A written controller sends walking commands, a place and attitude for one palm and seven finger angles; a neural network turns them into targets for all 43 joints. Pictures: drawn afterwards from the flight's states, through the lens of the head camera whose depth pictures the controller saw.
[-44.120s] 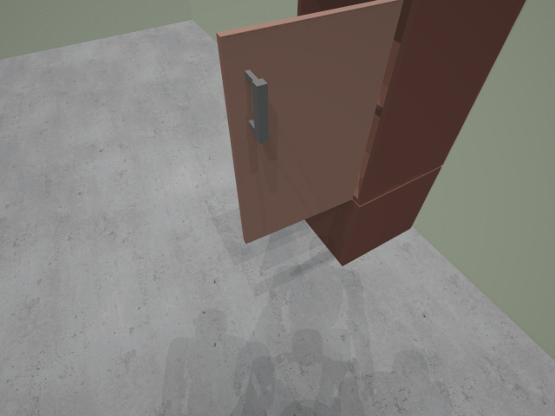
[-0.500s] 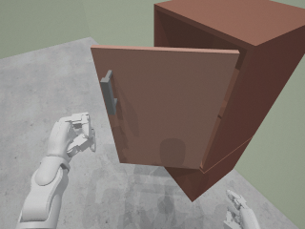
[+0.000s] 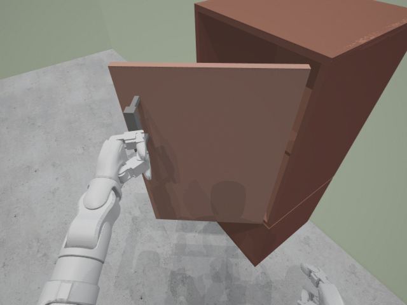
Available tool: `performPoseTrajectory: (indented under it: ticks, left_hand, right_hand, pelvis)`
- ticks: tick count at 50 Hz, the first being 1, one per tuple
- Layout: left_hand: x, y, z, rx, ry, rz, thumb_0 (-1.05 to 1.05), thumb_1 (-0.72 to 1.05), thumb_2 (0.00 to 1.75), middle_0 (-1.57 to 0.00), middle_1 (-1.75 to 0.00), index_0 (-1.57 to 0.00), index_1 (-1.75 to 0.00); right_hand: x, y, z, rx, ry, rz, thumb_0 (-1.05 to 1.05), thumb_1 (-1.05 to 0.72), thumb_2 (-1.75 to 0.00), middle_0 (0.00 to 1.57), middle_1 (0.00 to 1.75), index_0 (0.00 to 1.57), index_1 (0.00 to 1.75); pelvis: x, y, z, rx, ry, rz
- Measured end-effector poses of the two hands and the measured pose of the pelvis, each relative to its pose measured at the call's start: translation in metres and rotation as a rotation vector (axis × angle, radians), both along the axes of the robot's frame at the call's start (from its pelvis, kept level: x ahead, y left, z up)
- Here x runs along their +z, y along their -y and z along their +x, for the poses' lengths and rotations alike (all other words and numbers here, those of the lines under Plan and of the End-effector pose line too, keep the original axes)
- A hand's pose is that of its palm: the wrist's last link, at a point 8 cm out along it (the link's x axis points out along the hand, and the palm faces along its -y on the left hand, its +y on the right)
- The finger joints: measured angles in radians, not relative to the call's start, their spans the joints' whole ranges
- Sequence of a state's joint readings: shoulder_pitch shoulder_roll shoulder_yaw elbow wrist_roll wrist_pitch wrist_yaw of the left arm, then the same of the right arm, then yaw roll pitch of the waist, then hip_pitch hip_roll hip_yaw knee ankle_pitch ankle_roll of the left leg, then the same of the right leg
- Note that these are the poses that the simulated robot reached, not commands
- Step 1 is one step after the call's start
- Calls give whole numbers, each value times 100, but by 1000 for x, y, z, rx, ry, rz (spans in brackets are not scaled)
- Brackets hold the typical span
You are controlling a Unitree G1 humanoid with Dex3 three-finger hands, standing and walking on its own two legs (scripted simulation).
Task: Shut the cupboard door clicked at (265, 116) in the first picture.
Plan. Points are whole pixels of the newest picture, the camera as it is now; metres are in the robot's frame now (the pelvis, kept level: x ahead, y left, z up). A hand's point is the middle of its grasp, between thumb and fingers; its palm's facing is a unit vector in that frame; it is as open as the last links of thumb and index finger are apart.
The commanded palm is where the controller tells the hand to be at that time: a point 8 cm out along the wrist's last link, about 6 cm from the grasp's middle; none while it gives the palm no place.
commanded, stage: bring the fist close to the handle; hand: left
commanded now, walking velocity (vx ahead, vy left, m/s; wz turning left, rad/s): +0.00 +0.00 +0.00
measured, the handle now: (138, 126) +0.45 +0.17 +0.13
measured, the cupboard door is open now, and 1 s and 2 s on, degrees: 50 46 31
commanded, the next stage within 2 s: push the door shut along its arc in 0.34 s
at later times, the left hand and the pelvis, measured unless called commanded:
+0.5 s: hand (143, 166) +0.34 +0.13 +0.13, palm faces +0.00 -1.00 -0.02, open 3.1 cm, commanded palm +0.32 +0.19 +0.13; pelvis +0.00 -0.01 +0.00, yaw +0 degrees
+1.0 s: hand (150, 142) +0.40 +0.13 +0.13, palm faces -0.11 -0.99 -0.05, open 3.1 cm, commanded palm +0.39 +0.18 +0.13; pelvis +0.00 +0.00 +0.00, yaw +0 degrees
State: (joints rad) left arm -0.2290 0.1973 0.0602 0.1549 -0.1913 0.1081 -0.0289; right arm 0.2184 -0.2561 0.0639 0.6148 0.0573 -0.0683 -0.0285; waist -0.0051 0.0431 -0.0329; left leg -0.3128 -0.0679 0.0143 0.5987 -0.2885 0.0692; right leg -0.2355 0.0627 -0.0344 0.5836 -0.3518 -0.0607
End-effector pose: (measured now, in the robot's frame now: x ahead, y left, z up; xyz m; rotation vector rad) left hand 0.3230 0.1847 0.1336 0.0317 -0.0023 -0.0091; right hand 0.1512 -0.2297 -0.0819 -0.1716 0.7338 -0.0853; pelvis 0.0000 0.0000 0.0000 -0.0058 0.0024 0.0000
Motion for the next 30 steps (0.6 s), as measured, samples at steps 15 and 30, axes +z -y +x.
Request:
performPoseTrajectory:
  ticks: [15, 30]
  left_hand:
    - [4, -24, -6, 53, 42, 13, 2, 90, 90, -129, -150, -130, -150]
    - [3, -12, 9, 21, 34, 19, 2, 90, 90, -130, -150, -131, -150]
  right_hand:
    - [3, 15, 0, -24, -9, -16, 1, -90, -90, 20, 30, 20, 30]
    - [5, 6, 2, -11, 2, -16, 1, -90, -90, 20, 30, 20, 30]
  pelvis:
    - [1, 6, 3, -6, 3, 1]
    - [0, 7, -4, 2, 4, 1]
